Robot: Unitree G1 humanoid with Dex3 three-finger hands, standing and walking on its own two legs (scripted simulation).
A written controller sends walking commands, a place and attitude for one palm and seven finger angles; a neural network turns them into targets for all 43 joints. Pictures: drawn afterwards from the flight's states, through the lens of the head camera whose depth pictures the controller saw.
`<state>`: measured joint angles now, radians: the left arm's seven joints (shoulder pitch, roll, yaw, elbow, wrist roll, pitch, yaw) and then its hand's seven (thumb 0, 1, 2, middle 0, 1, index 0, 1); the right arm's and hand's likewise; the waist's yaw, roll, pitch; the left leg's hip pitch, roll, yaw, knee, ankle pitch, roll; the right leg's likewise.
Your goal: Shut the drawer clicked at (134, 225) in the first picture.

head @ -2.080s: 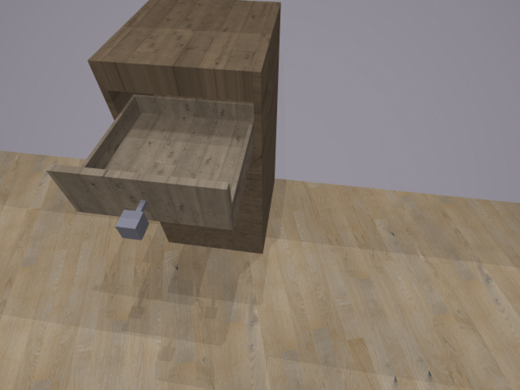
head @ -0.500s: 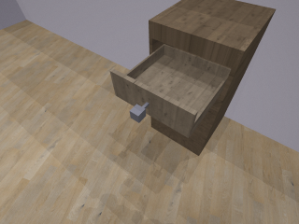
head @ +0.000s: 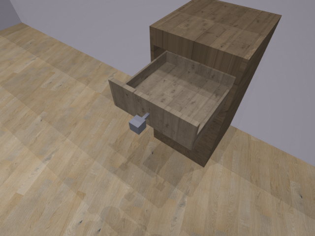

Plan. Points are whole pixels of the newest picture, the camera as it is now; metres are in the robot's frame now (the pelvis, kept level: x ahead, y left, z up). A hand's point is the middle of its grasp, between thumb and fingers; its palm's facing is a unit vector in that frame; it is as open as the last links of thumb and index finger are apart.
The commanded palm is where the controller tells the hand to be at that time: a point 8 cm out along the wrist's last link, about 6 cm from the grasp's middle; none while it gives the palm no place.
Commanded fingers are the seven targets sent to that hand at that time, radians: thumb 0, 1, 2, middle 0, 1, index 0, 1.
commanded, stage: turn to face it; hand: left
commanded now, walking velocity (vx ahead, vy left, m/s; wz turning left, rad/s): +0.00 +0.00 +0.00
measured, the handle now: (141, 121) +0.50 +0.09 -0.07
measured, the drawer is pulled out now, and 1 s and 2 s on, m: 0.30 0.30 0.30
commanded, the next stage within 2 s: come to a stop and stand still in 1.16 s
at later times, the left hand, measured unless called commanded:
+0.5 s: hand out of the picture +0.06 +0.17 -0.18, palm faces -0.11 -0.95 -0.29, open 7.4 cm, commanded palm none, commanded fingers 0.00 0.90 0.90 -0.20 -0.30 -0.20 -0.30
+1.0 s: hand out of the picture +0.13 +0.12 -0.17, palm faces -0.35 -0.91 -0.23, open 7.4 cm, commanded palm none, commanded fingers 0.00 0.90 0.90 -0.20 -0.30 -0.20 -0.30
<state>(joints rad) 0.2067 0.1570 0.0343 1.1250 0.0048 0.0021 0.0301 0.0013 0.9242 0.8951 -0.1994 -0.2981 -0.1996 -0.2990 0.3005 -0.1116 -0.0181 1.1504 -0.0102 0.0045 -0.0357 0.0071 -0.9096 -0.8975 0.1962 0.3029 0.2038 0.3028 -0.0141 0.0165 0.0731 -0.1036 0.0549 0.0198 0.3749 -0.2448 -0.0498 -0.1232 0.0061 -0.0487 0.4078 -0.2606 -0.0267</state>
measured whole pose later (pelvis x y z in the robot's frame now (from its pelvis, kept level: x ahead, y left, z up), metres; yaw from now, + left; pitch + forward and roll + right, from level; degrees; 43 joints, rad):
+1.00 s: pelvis +0.02 -0.04 +0.00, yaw -26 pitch +2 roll +1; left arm 0.23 0.18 0.08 0.93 0.03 0.03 0.01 0.00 0.90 0.89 -0.20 -0.30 -0.20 -0.30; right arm 0.03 -0.21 -0.06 0.91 0.00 0.05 -0.03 0.01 -0.91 -0.90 0.20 0.30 0.20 0.30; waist 0.05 -0.03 0.12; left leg -0.45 0.01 -0.06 0.90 -0.40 -0.07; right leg -0.19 0.14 0.17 0.42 -0.22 -0.10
